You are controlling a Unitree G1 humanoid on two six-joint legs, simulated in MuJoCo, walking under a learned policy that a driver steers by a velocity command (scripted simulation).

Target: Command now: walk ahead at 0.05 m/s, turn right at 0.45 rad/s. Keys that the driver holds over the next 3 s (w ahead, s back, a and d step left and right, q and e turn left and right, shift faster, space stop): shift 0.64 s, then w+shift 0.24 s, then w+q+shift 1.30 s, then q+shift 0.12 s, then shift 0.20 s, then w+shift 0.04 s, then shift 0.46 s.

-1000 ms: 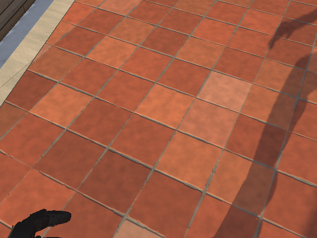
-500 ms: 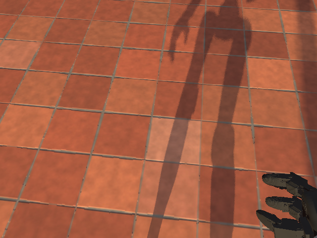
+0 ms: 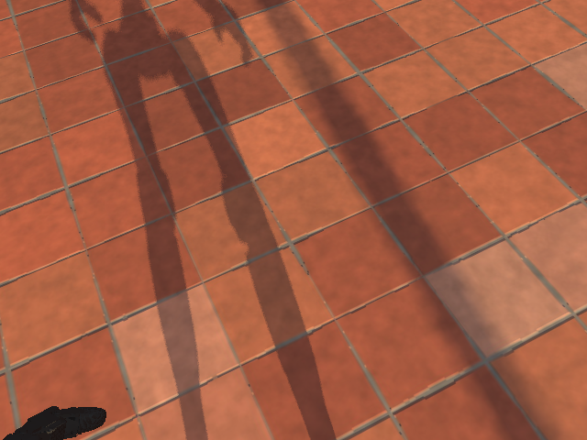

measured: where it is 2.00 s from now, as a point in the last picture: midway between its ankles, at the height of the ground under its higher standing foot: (272, 247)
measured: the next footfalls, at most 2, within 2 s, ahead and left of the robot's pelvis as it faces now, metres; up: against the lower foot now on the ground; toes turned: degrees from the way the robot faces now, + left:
left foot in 0.28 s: +0.08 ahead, +0.16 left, +0.00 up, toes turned -2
right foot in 0.96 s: +0.20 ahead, -0.14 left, +0.00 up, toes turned -7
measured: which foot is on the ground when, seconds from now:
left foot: up 0.00-0.26, down 0.28-0.96, up 0.98-1.00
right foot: down 0.00-0.68, up 0.70-0.94, down 0.96-1.00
